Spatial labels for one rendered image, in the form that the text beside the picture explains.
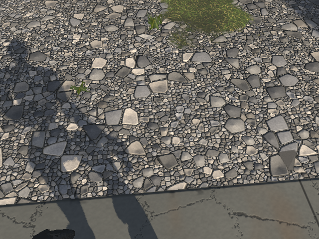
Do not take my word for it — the robot left hand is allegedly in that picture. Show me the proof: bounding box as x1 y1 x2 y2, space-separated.
32 229 75 239

